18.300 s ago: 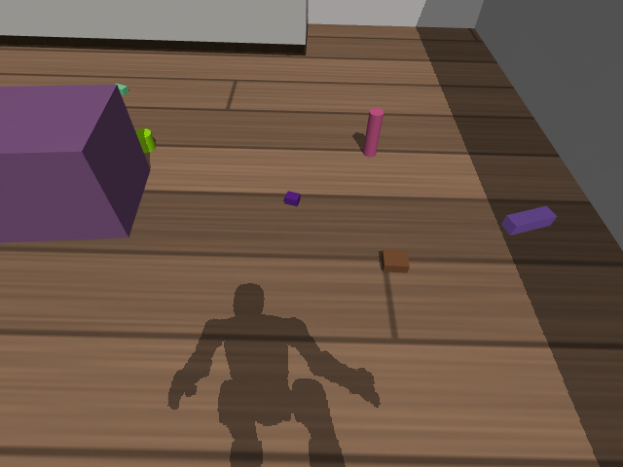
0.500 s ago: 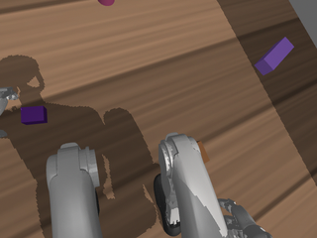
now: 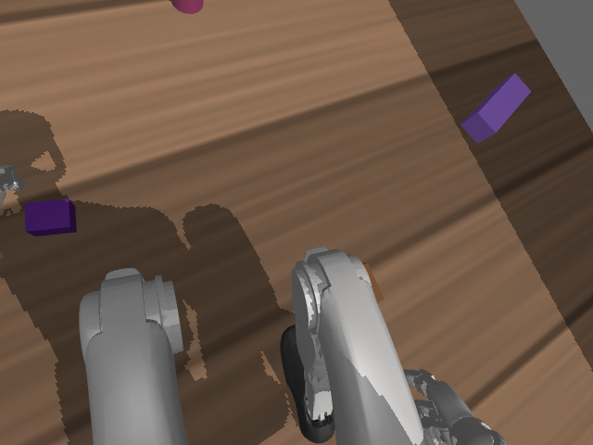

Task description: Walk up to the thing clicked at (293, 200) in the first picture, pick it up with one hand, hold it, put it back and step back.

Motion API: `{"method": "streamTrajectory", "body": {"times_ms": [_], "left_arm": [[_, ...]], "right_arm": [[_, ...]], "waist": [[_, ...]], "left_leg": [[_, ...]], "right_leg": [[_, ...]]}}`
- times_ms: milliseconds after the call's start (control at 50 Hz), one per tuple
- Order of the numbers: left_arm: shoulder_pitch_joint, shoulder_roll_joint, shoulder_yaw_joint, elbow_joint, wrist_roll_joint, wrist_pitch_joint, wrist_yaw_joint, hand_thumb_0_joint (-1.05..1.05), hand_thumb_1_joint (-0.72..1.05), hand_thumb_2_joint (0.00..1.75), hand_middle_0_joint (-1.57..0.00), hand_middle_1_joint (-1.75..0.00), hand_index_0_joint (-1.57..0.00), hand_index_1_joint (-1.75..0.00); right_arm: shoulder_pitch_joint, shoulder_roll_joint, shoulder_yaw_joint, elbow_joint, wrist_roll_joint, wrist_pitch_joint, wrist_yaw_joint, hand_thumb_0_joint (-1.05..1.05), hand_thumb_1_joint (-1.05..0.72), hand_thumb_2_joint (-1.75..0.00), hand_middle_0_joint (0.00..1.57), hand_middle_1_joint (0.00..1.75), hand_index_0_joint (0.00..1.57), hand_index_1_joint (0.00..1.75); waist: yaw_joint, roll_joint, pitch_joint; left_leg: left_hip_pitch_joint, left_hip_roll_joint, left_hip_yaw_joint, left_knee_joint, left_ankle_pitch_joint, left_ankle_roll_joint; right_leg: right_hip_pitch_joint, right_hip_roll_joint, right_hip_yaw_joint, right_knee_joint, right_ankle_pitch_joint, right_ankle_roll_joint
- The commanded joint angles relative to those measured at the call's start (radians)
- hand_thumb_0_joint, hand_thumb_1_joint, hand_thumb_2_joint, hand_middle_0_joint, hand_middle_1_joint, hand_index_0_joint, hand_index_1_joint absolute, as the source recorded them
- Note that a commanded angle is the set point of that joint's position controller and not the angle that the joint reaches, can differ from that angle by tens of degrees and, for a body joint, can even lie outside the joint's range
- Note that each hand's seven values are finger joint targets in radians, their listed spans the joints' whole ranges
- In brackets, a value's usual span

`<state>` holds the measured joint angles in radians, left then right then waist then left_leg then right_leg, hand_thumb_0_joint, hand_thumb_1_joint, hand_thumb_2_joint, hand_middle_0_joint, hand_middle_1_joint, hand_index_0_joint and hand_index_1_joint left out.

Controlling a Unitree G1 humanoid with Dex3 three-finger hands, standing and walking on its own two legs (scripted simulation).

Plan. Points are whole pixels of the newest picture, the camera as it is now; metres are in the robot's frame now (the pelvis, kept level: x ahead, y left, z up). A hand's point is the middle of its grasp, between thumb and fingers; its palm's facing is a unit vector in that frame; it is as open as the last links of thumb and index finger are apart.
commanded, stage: rise first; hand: left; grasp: from above
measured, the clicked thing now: (51, 218) +0.44 +0.32 -0.29
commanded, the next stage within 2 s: approach in 0.10 s
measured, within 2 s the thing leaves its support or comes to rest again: neither
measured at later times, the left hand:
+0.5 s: hand (23, 216) +0.41 +0.31 -0.17, palm faces -0.44 -0.05 -0.90, open 10.6 cm
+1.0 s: hand (2, 214) +0.41 +0.33 -0.17, palm faces -0.53 -0.07 -0.85, open 10.7 cm
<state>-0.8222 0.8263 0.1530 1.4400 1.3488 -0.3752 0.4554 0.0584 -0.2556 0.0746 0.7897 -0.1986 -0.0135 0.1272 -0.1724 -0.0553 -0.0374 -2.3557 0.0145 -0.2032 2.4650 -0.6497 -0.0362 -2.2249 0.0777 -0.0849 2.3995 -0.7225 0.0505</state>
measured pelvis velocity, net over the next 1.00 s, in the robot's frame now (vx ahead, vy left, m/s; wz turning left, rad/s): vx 0.00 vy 0.00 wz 0.01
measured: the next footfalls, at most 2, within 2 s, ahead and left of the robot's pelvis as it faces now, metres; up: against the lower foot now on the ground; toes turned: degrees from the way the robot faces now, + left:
none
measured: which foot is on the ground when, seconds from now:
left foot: down 0.00-1.00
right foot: down 0.00-1.00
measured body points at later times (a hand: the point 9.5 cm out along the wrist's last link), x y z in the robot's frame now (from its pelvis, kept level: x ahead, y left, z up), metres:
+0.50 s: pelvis +0.00 +0.00 +0.01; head +0.22 +0.09 +0.39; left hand +0.43 +0.31 -0.12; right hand +0.10 -0.27 -0.10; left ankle +0.08 +0.14 -0.28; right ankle +0.10 -0.13 -0.28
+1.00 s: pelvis +0.00 +0.00 +0.00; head +0.24 +0.07 +0.38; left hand +0.43 +0.34 -0.12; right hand +0.07 -0.27 -0.11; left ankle +0.08 +0.14 -0.28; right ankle +0.10 -0.13 -0.28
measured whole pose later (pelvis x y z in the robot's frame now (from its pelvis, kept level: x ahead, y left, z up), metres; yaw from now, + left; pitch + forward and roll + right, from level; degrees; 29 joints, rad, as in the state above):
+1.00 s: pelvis +0.00 +0.00 +0.00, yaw +0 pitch +31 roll -8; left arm -0.87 0.79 0.05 1.42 1.21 -0.28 0.34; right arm 0.12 -0.26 0.08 0.78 -0.18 -0.05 0.13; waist -0.19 -0.03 0.00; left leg -2.35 0.02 -0.19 2.45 -0.66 -0.04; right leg -2.23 0.08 -0.08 2.39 -0.72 0.05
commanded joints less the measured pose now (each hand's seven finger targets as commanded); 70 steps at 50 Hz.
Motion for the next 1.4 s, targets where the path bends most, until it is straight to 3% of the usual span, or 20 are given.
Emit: {"method": "streamTrajectory", "body": {"times_ms": [0,40,80,160,240,300,400,520,620,740,840,900,960,1020,1060,1160,1200,1240,1300,1380], "left_arm": [[-0.272,0.298,0.049,-0.131,-0.040,0.016,0.030,0.00,-0.01,0.56,-0.56,-0.53,-0.56,-0.53],[-0.280,0.315,0.050,-0.160,-0.041,0.013,0.022,0.00,0.00,0.55,-0.56,-0.54,-0.57,-0.53],[-0.265,0.278,0.028,-0.142,-0.049,0.015,0.008,0.00,0.02,0.54,-0.56,-0.54,-0.58,-0.53],[-0.233,0.299,0.045,-0.150,-0.065,0.004,-0.009,0.00,0.00,0.55,-0.56,-0.54,-0.57,-0.53],[-0.194,0.232,0.005,-0.124,-0.071,-0.001,-0.026,0.00,0.03,0.53,-0.53,-0.56,-0.56,-0.54],[-0.240,0.205,-0.024,-0.206,-0.067,-0.016,-0.027,0.00,0.01,0.55,-0.53,-0.57,-0.55,-0.55],[-0.326,0.106,-0.092,-0.225,-0.056,-0.013,0.027,0.00,0.00,0.56,-0.50,-0.59,-0.53,-0.56],[-0.347,0.160,-0.031,-0.098,-0.018,0.073,0.125,0.00,-0.01,0.58,-0.51,-0.57,-0.53,-0.56],[-0.328,0.204,-0.001,-0.002,-0.021,0.161,0.139,0.00,0.01,0.56,-0.54,-0.57,-0.56,-0.55],[-0.333,0.284,0.017,-0.052,-0.094,0.189,0.071,0.00,0.00,0.55,-0.54,-0.56,-0.56,-0.54],[-0.324,0.196,-0.041,-0.086,-0.148,0.141,-0.044,0.00,-0.03,0.55,-0.52,-0.58,-0.54,-0.56],[-0.306,0.118,-0.097,-0.122,-0.159,0.093,-0.098,0.00,-0.01,0.54,-0.54,-0.57,-0.56,-0.55],[-0.302,0.129,-0.101,-0.205,-0.161,0.036,-0.113,0.00,-0.02,0.55,-0.50,-0.59,-0.54,-0.55],[-0.254,0.158,-0.065,-0.217,-0.128,-0.013,-0.077,0.00,-0.05,0.56,-0.48,-0.60,-0.51,-0.57],[-0.228,0.140,-0.054,-0.185,-0.102,-0.030,-0.029,0.00,-0.04,0.56,-0.47,-0.60,-0.51,-0.56],[-0.288,0.218,0.019,-0.095,-0.001,-0.032,0.113,0.00,-0.05,0.56,-0.46,-0.60,-0.49,-0.56],[-0.330,0.189,-0.017,-0.011,0.038,-0.014,0.158,0.00,-0.05,0.59,-0.45,-0.60,-0.47,-0.58],[-0.340,0.175,-0.023,0.058,0.060,0.011,0.203,0.00,-0.06,0.60,-0.44,-0.61,-0.46,-0.59],[-0.369,0.155,-0.070,0.102,0.050,0.054,0.247,0.00,-0.06,0.59,-0.44,-0.62,-0.46,-0.60],[-0.391,0.166,-0.080,0.144,0.008,0.115,0.264,0.00,-0.06,0.58,-0.46,-0.60,-0.48,-0.58]], "right_arm": [[0.151,-0.259,-0.072,-0.025,0.003,-0.014,-0.014,0.00,-0.90,-0.90,0.20,0.30,0.20,0.30],[0.150,-0.257,-0.072,-0.026,0.002,-0.015,-0.016,0.00,-0.90,-0.90,0.20,0.30,0.20,0.30],[0.159,-0.255,-0.073,-0.027,0.002,-0.018,-0.014,0.00,-0.90,-0.90,0.20,0.30,0.20,0.30],[0.162,-0.253,-0.074,-0.026,0.004,-0.014,-0.013,0.00,-0.90,-0.90,0.20,0.30,0.20,0.30],[0.165,-0.250,-0.072,-0.027,0.004,-0.013,-0.010,0.00,-0.89,-0.89,0.20,0.30,0.20,0.30],[0.172,-0.250,-0.085,-0.029,0.017,-0.015,-0.012,0.00,-0.89,-0.89,0.20,0.30,0.20,0.30],[0.191,-0.248,-0.087,-0.015,0.021,-0.021,-0.011,0.00,-0.89,-0.89,0.20,0.30,0.20,0.30],[0.191,-0.256,-0.067,-0.023,0.016,-0.035,-0.008,0.00,-0.89,-0.89,0.20,0.30,0.20,0.30],[0.169,-0.254,-0.046,-0.044,0.010,-0.043,-0.003,0.00,-0.90,-0.89,0.20,0.30,0.20,0.30],[0.160,-0.248,-0.034,-0.061,0.015,-0.055,-0.008,0.00,-0.90,-0.89,0.20,0.30,0.20,0.30],[0.199,-0.248,-0.053,-0.047,0.013,-0.057,-0.013,0.00,-0.90,-0.89,0.20,0.30,0.20,0.30],[0.233,-0.256,-0.068,-0.031,0.021,-0.049,-0.014,0.00,-0.90,-0.89,0.20,0.30,0.20,0.30],[0.243,-0.271,-0.078,-0.037,0.029,-0.041,-0.013,0.00,-0.90,-0.89,0.20,0.30,0.20,0.30],[0.232,-0.267,-0.072,-0.046,0.029,-0.024,-0.012,0.00,-0.90,-0.89,0.20,0.30,0.20,0.30],[0.223,-0.262,-0.061,-0.039,0.027,-0.017,-0.010,0.00,-0.89,-0.89,0.20,0.30,0.20,0.30],[0.179,-0.267,-0.039,-0.032,0.006,-0.010,-0.002,0.00,-0.89,-0.89,0.20,0.30,0.20,0.30],[0.160,-0.264,-0.031,-0.030,-0.015,-0.021,0.007,0.00,-0.89,-0.90,0.20,0.30,0.20,0.30],[0.148,-0.274,-0.027,-0.021,-0.031,-0.031,0.007,0.00,-0.89,-0.90,0.20,0.30,0.20,0.30],[0.119,-0.281,-0.027,0.000,-0.054,-0.058,0.012,0.00,-0.89,-0.90,0.20,0.30,0.20,0.30],[0.103,-0.292,-0.015,0.005,-0.071,-0.103,0.027,0.00,-0.90,-0.90,0.20,0.30,0.20,0.30]], "waist": [[0.011,0.319,-0.624],[0.021,0.346,-0.653],[0.003,0.315,-0.630],[0.022,0.298,-0.646],[0.005,0.267,-0.589],[0.005,0.334,-0.644],[-0.044,0.334,-0.655],[-0.027,0.367,-0.626],[-0.018,0.311,-0.646],[-0.005,0.263,-0.673],[-0.050,0.218,-0.620],[-0.058,0.225,-0.616],[-0.038,0.262,-0.649],[-0.013,0.293,-0.677],[-0.023,0.280,-0.638],[-0.025,0.355,-0.615],[-0.066,0.357,-0.562],[-0.081,0.348,-0.533],[-0.093,0.358,-0.525],[-0.105,0.364,-0.527]], "left_leg": [[0.544,-0.004,0.132,-0.249,0.101,0.053],[0.562,-0.002,0.134,-0.242,0.112,0.052],[0.542,-0.002,0.131,-0.240,0.112,0.055],[0.529,-0.006,0.134,-0.238,0.121,0.057],[0.506,-0.006,0.132,-0.244,0.100,0.058],[0.579,0.000,0.123,-0.257,0.114,0.047],[0.603,0.008,0.115,-0.247,0.154,0.044],[0.571,0.006,0.136,-0.272,0.148,0.044],[0.505,-0.001,0.156,-0.253,0.120,0.064],[0.422,0.000,0.159,-0.223,0.100,0.078],[0.414,-0.001,0.138,-0.227,0.062,0.075],[0.445,-0.001,0.131,-0.236,0.066,0.064],[0.525,0.001,0.120,-0.240,0.115,0.049],[0.565,0.002,0.117,-0.231,0.181,0.043],[0.558,0.004,0.117,-0.223,0.215,0.047],[0.596,0.008,0.111,-0.237,0.236,0.044],[0.574,0.013,0.114,-0.228,0.184,0.044],[0.541,0.004,0.116,-0.234,0.125,0.041],[0.510,0.001,0.114,-0.241,0.023,0.038],[0.494,0.006,0.118,-0.207,0.017,0.041]], "right_leg": [[0.222,0.010,-0.098,-0.254,0.185,-0.079],[0.233,0.010,-0.091,-0.252,0.197,-0.078],[0.234,0.010,-0.095,-0.257,0.200,-0.075],[0.267,0.011,-0.088,-0.269,0.206,-0.073],[0.259,0.014,-0.094,-0.277,0.189,-0.073],[0.239,0.014,-0.101,-0.265,0.197,-0.081],[0.214,0.016,-0.110,-0.263,0.252,-0.076],[0.211,0.010,-0.104,-0.262,0.252,-0.081],[0.269,0.012,-0.075,-0.282,0.237,-0.075],[0.372,0.017,-0.029,-0.293,0.197,-0.068],[0.333,0.015,-0.057,-0.305,0.162,-0.068],[0.328,0.017,-0.072,-0.312,0.173,-0.069],[0.332,0.016,-0.096,-0.299,0.220,-0.074],[0.341,0.016,-0.106,-0.273,0.269,-0.075],[0.324,0.020,-0.113,-0.259,0.298,-0.071],[0.244,0.020,-0.129,-0.215,0.310,-0.077],[0.207,0.024,-0.129,-0.215,0.277,-0.078],[0.186,0.020,-0.131,-0.217,0.225,-0.081],[0.150,0.027,-0.128,-0.234,0.126,-0.089],[0.165,0.026,-0.115,-0.233,0.122,-0.083]]}}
